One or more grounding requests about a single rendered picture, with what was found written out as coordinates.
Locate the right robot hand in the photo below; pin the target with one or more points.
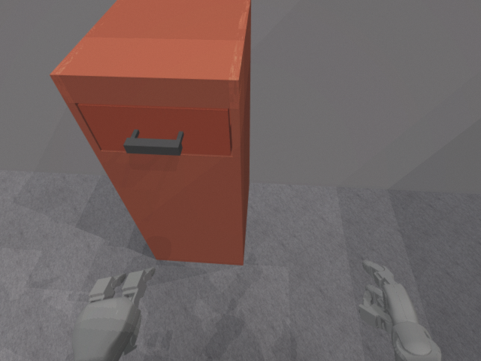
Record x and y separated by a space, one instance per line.
393 303

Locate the handle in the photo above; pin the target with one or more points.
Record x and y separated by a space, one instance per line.
153 146

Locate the right robot forearm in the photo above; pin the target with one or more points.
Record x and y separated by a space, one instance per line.
412 342

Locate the drawer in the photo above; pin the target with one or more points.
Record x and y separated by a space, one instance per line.
206 130

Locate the left robot hand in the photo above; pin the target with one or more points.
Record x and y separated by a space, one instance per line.
107 328

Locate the cabinet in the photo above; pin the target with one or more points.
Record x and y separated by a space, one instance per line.
176 53

